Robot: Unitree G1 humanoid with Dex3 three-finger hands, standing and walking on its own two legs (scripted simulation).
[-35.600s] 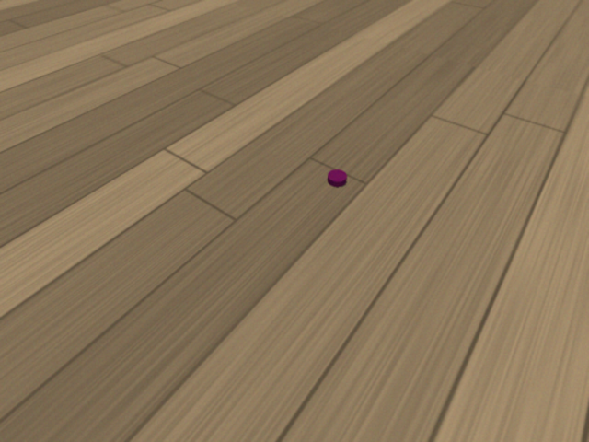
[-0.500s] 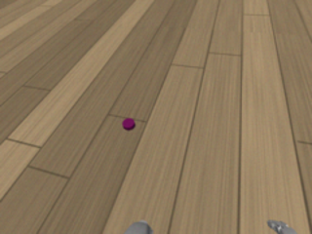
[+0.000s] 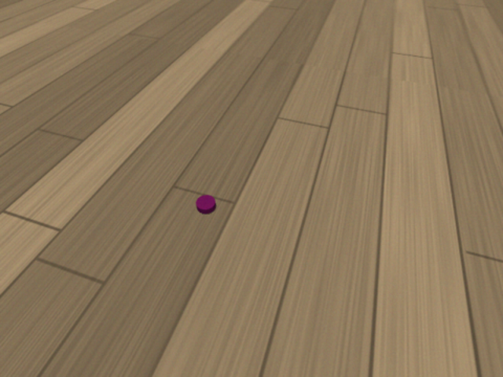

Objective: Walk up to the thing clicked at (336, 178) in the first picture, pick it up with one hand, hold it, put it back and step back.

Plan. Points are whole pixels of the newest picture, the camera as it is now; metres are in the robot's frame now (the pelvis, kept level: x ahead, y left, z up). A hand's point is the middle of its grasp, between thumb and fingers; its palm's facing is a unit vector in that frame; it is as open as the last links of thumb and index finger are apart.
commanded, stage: step back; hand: left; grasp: from above
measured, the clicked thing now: (205, 204) +1.07 +0.21 -0.75
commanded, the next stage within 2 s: stand in 0.52 s
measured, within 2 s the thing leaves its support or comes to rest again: neither
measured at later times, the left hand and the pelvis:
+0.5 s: hand out of the picture +0.15 +0.28 -0.15, palm faces +0.01 -0.92 -0.40, open 7.4 cm; pelvis +0.05 +0.01 -0.01, yaw +0 degrees
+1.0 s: hand out of the picture +0.14 +0.25 -0.14, palm faces -0.02 -0.94 -0.34, open 7.4 cm; pelvis +0.06 -0.01 +0.01, yaw +0 degrees
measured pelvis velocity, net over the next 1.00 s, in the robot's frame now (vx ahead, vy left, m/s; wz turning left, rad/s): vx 0.06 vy -0.01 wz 0.00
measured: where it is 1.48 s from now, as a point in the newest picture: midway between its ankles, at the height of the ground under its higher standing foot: outside the picture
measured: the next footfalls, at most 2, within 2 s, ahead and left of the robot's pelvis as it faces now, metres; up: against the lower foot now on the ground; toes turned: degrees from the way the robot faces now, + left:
right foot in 0.08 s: +0.13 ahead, -0.13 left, +0.00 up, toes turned -2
left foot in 0.40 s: +0.08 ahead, +0.14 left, +0.00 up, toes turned +1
